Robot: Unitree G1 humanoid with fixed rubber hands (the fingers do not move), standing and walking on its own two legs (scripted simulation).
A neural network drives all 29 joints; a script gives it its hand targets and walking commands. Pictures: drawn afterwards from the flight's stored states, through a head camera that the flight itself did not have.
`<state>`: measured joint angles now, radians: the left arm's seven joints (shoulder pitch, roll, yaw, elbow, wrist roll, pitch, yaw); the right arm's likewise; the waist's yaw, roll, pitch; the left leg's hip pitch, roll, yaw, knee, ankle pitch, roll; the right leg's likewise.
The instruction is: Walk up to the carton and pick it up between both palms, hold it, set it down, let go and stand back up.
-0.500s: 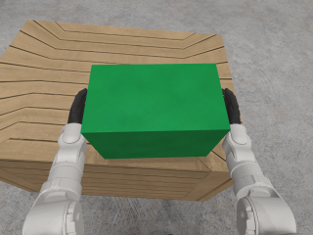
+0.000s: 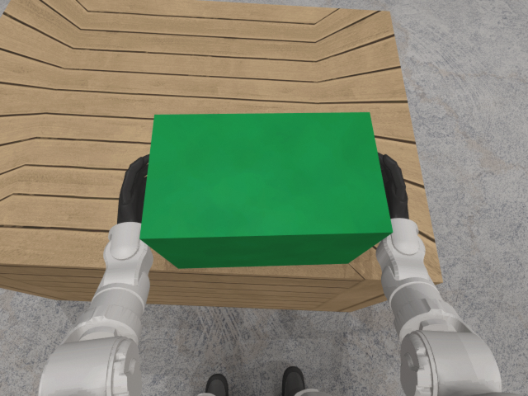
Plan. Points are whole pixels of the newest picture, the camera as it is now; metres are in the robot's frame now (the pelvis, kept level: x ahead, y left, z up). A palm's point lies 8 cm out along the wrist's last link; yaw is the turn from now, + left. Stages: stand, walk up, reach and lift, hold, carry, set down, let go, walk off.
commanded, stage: set down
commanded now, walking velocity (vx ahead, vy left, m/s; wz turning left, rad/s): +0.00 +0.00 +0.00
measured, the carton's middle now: (263, 198) +0.41 +0.00 -0.04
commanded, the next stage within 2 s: none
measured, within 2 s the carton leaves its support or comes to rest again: rests again in 0.02 s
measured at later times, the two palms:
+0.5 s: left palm (130, 217) +0.36 +0.21 -0.02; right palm (404, 207) +0.38 -0.21 +0.00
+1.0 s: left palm (128, 215) +0.36 +0.20 -0.01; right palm (420, 205) +0.37 -0.23 +0.02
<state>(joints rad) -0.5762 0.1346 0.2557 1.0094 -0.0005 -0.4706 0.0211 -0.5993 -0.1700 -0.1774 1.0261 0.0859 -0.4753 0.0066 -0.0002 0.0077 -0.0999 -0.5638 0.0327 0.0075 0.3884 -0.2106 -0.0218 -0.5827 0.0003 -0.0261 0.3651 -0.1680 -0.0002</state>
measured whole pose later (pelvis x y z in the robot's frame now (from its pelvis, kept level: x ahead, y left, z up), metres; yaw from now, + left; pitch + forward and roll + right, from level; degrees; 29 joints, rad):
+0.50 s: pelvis -0.02 +0.01 +0.00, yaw +0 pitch +23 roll -1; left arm -0.61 0.15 0.21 1.08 -0.07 -0.46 0.06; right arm -0.64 -0.28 -0.01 1.10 0.22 -0.47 0.02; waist 0.00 0.01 -0.16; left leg -0.64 0.04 0.01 0.43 -0.20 -0.02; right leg -0.64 0.00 -0.03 0.37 -0.14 0.00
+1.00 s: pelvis -0.04 +0.00 -0.01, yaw -1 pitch +23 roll -1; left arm -0.69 0.18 0.14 1.14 -0.15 -0.38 0.08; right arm -0.70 -0.33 0.02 1.10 0.33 -0.35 0.05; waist 0.00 0.01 -0.19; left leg -0.68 0.05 0.01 0.49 -0.20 -0.02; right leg -0.67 0.01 -0.02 0.40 -0.12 0.00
